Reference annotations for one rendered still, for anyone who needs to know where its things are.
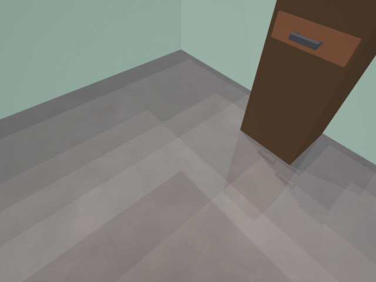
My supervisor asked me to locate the drawer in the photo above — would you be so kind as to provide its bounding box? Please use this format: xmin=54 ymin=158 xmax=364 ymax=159
xmin=271 ymin=11 xmax=362 ymax=67

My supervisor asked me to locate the cabinet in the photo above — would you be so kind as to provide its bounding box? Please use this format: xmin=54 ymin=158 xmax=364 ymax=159
xmin=240 ymin=0 xmax=376 ymax=165

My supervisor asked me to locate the handle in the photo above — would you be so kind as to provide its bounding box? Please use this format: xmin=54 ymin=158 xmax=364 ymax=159
xmin=288 ymin=32 xmax=323 ymax=50

